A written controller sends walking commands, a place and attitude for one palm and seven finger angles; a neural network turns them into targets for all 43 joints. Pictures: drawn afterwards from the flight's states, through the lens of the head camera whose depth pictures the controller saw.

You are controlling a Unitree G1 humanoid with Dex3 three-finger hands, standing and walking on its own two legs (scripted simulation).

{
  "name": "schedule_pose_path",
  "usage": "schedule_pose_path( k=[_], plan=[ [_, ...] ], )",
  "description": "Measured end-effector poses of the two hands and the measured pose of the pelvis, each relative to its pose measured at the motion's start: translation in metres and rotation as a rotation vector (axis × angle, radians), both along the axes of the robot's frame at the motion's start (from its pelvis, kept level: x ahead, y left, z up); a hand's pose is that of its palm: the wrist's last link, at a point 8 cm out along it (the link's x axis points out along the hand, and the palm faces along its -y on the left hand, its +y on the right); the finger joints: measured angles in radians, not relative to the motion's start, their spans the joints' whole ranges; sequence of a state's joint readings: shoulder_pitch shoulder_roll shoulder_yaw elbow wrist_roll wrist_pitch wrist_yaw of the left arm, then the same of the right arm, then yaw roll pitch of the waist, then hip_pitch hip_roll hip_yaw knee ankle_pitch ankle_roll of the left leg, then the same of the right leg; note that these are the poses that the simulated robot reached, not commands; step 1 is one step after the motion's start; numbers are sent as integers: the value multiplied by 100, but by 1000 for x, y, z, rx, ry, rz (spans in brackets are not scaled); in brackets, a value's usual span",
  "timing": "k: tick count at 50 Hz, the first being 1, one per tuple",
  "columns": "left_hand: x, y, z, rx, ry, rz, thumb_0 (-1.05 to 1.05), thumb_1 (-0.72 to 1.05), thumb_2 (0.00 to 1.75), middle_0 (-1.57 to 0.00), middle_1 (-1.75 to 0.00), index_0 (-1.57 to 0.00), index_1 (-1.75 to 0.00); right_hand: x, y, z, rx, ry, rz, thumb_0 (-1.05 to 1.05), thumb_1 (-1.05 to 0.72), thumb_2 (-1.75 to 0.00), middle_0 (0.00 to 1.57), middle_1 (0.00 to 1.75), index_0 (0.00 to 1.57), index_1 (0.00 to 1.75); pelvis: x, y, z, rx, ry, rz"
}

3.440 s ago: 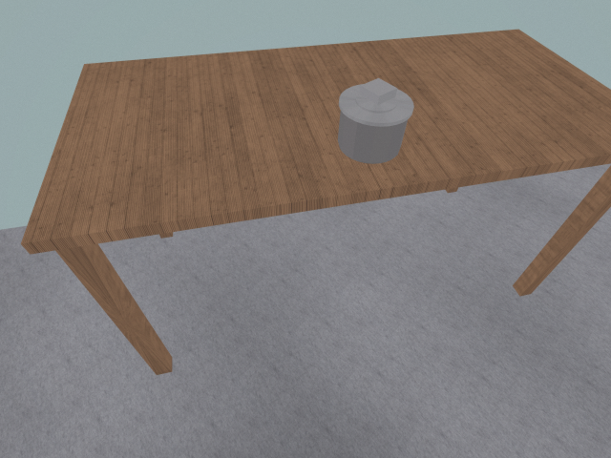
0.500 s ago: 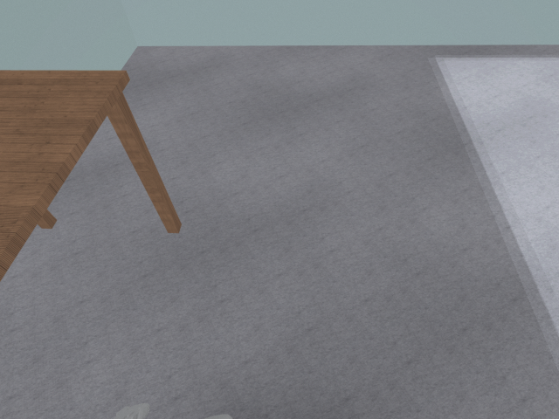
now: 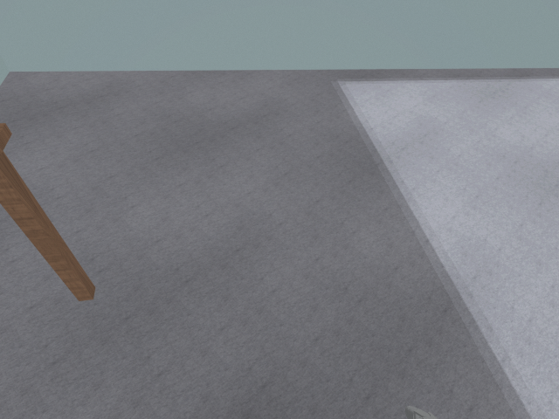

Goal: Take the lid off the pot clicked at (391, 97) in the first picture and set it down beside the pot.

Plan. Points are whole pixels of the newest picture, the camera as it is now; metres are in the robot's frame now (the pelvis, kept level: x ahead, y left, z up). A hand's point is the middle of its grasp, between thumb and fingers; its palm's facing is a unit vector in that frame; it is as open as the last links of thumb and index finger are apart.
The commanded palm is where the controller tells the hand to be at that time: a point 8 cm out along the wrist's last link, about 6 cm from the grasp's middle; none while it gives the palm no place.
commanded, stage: walk to a spot facing it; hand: left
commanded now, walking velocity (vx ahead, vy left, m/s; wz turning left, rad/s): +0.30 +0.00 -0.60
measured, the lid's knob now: out of the picture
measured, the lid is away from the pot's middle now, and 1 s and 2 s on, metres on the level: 0.00 0.00 0.00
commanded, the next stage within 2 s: turn to face it in 0.40 s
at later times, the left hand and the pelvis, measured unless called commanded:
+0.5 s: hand (263, 281) +0.41 +0.06 -0.16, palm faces -0.33 -0.92 -0.20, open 7.3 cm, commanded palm none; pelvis +0.18 -0.06 -0.02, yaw -16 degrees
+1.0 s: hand (230, 316) +0.33 +0.12 -0.18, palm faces +0.01 -0.98 -0.19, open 7.3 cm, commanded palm none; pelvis +0.27 -0.07 +0.00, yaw -4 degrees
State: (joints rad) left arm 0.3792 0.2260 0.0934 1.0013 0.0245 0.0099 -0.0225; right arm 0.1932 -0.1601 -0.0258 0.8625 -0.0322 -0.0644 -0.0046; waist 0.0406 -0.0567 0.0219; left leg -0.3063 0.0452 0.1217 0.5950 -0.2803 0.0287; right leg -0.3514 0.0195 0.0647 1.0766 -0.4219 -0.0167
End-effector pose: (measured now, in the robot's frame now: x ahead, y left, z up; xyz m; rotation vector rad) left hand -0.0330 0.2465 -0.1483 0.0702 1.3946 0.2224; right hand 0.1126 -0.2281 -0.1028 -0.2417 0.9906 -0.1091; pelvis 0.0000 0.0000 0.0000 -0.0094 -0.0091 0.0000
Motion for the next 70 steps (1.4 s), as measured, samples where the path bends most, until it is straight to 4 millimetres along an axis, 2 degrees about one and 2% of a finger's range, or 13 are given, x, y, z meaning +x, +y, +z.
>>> schedule_pose_path(
  k=[6, 11, 18, 22, 24, 27, 32, 37, 43, 50, 55, 62, 70],
  plan=[
    [115, 15, 16, 1, -118, -124, 1, 91, 90, -19, -30, -20, -30, -46, 2, 1, -8, 164, -177, -1, -94, -89, 21, 30, 20, 30, 41, 10, 14, -3, 6, -77],
    [211, 0, 23, -8, -190, -240, 1, 92, 90, -19, -30, -20, -30, -91, 1, -4, 4, 329, -304, 0, -94, -89, 21, 30, 20, 30, 77, 7, 14, 5, 10, -141],
    [351, -68, 25, -40, -285, -440, 1, 92, 90, -19, -30, -20, -30, -129, 13, -16, 88, 543, -463, 0, -92, -90, 20, 30, 20, 30, 133, -17, 3, 15, 11, -218],
    [421, -115, 18, -37, -382, -526, 1, 91, 90, -19, -30, -20, -30, -125, 9, -34, 153, 630, -530, 0, -91, -90, 20, 30, 20, 30, 171, -46, -17, 33, 4, -241],
    [440, -130, 16, -29, -416, -527, 1, 91, 90, -19, -30, -20, -30, -108, -2, -44, 166, 630, -549, 1, -91, -90, 21, 30, 20, 30, 181, -56, -22, 31, -5, -263],
    [447, -140, 20, -8, -381, -537, 0, 91, 90, -19, -30, -20, -30, -61, -27, -51, 155, 531, -557, 1, -91, -90, 21, 30, 20, 30, 193, -65, -16, 23, -19, -294],
    [438, -146, 30, 22, -299, -532, 1, 91, 90, -20, -30, -21, -30, 28, -63, -44, 130, 312, -516, 0, -91, -90, 20, 30, 19, 30, 212, -74, 0, 29, -15, -309],
    [433, -142, 36, 18, -309, -432, 0, 93, 90, -20, -30, -21, -30, 84, -72, -37, 133, 240, -447, 0, -92, -90, 20, 30, 19, 30, 235, -82, 6, 19, -17, -262],
    [414, -122, 26, 10, -284, -281, 0, 92, 90, -20, -30, -21, -30, 123, -79, -31, 100, 289, -344, 0, -93, -90, 20, 30, 20, 30, 256, -82, 6, 4, -10, -174],
    [359, -79, -2, 21, -124, -126, 0, 92, 90, -20, -30, -21, -30, 178, -77, -28, 30, 271, -218, 0, -92, -90, 20, 30, 20, 30, 271, -67, -4, 2, 13, -73],
    [332, -58, 6, 54, -28, -72, 1, 91, 90, -19, -30, -20, -30, 201, -75, -21, 8, 257, -164, 0, -91, -90, 20, 30, 20, 30, 277, -63, 3, 6, 19, -37],
    [339, -53, 25, 108, -80, -14, 1, 91, 90, -19, -30, -20, -30, 226, -87, -18, 10, 255, -88, 0, -91, -89, 21, 30, 20, 30, 280, -75, 10, 5, 21, 33],
    [367, -86, 41, 184, -233, 17, 1, 91, 90, -19, -30, -20, -30, 257, -135, -41, 26, 238, -16, 0, -91, -89, 21, 30, 20, 30, 280, -117, -2, 23, 19, 141]
  ],
)
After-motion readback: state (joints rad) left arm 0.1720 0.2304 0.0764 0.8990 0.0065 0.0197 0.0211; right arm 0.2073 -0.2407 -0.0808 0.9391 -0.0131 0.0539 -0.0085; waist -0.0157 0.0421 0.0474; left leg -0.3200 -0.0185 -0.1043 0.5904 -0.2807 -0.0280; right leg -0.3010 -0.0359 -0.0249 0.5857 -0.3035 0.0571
